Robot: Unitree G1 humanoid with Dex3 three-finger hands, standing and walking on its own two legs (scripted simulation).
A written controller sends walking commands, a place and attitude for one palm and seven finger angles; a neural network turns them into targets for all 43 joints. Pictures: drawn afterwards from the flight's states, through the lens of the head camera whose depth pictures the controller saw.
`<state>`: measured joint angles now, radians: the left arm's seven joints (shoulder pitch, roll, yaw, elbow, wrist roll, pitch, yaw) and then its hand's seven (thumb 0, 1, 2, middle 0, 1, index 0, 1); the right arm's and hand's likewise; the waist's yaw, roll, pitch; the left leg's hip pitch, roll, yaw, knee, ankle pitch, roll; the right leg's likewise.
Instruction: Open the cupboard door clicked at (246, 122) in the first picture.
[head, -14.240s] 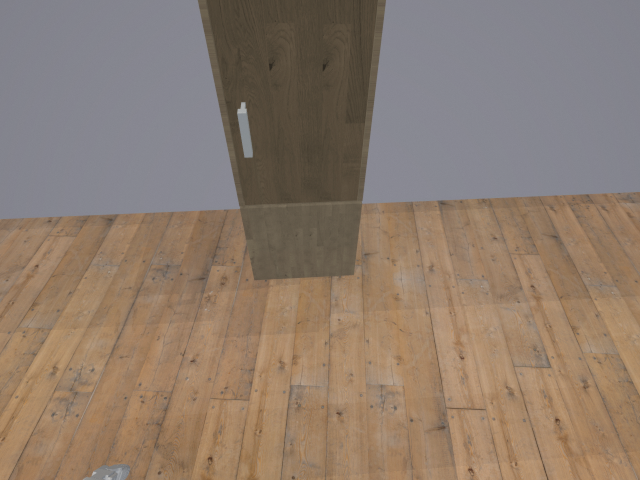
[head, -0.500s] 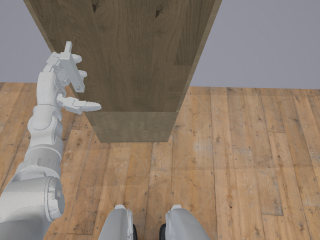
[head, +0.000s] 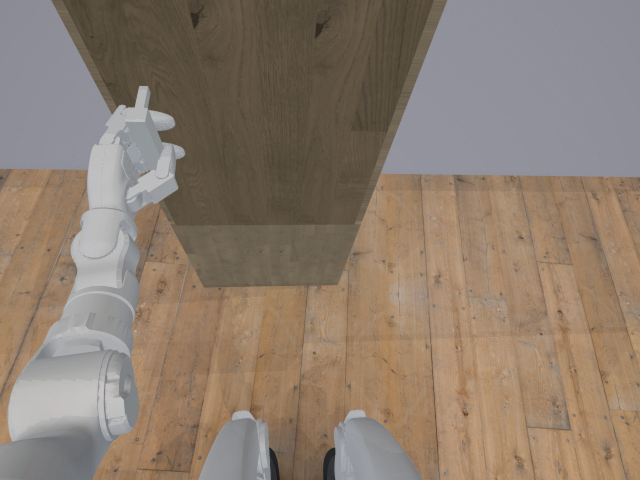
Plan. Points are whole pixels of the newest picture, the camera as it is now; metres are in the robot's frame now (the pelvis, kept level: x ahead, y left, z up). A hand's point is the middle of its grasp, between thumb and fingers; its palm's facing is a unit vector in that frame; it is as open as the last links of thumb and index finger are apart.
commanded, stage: pull the door open along its arc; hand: left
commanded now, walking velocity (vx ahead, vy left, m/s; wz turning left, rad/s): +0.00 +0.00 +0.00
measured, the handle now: (155, 139) +0.54 +0.19 +0.04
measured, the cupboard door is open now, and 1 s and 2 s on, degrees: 0 45 47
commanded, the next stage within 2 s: open thumb and fingers to let go in 1.04 s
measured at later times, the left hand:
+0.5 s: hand (175, 221) +0.41 +0.15 +0.04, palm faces -0.02 -1.00 -0.01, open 6.1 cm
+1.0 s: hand (276, 331) +0.28 +0.04 +0.05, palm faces +0.31 -0.95 -0.01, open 6.2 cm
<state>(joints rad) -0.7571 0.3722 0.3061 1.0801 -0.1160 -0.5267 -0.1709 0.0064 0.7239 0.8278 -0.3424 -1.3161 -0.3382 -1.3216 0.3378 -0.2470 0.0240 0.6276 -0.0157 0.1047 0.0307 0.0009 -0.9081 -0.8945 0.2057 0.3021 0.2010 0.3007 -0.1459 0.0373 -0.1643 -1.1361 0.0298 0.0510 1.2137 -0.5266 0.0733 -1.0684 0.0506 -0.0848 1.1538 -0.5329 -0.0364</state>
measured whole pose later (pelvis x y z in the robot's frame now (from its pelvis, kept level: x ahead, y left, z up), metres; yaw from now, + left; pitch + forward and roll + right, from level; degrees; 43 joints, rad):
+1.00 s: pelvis +0.03 -0.04 +0.02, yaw +4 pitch +19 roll +0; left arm 0.28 -0.07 -0.28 0.11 0.12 -0.37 0.48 0.03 0.67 0.72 -0.27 -1.29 -0.36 -1.33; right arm 0.16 -0.14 0.04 0.50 -0.07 0.00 0.05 0.01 -0.91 -0.89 0.20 0.30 0.20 0.30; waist -0.01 0.01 -0.22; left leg -0.91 0.00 0.02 1.11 -0.53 0.01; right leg -0.85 0.04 -0.11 1.10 -0.58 -0.09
